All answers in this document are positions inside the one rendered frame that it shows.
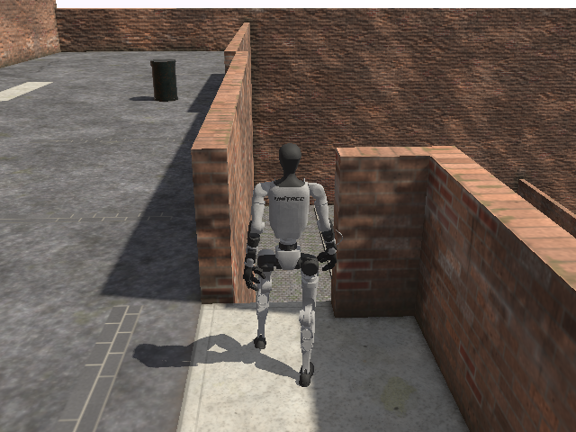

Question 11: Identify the robot left hand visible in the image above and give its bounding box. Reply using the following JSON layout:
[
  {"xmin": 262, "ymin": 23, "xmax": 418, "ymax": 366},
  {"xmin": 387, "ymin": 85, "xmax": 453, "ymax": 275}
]
[{"xmin": 243, "ymin": 265, "xmax": 266, "ymax": 291}]

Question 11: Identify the robot right upper arm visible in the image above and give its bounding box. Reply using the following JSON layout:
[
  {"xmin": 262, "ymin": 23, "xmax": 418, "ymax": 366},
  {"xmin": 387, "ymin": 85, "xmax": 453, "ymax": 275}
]
[{"xmin": 308, "ymin": 183, "xmax": 331, "ymax": 232}]

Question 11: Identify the left robot shin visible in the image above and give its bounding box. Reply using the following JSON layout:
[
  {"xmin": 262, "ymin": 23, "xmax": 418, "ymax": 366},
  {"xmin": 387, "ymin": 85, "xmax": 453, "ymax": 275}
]
[{"xmin": 256, "ymin": 278, "xmax": 269, "ymax": 338}]

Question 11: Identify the robot left forearm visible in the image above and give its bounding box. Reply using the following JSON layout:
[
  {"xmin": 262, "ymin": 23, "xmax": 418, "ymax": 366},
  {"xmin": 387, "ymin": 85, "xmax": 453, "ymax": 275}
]
[{"xmin": 244, "ymin": 220, "xmax": 260, "ymax": 267}]

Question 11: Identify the robot right forearm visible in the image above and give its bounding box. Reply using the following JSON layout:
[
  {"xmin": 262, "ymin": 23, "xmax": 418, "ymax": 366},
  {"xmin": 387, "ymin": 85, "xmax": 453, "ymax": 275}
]
[{"xmin": 321, "ymin": 218, "xmax": 337, "ymax": 255}]

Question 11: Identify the robot left foot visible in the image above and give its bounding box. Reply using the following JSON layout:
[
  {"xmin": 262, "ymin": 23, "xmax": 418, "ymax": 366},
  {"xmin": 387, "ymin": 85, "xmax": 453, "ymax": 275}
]
[{"xmin": 254, "ymin": 335, "xmax": 266, "ymax": 349}]

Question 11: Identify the robot right hand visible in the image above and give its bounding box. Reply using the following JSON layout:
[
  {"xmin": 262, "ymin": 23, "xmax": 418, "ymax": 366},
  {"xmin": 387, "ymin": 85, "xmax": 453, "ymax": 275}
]
[{"xmin": 317, "ymin": 250, "xmax": 338, "ymax": 271}]

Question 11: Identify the robot left upper arm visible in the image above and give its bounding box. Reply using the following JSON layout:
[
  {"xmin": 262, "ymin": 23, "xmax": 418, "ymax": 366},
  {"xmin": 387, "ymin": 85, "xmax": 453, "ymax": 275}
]
[{"xmin": 250, "ymin": 182, "xmax": 271, "ymax": 234}]

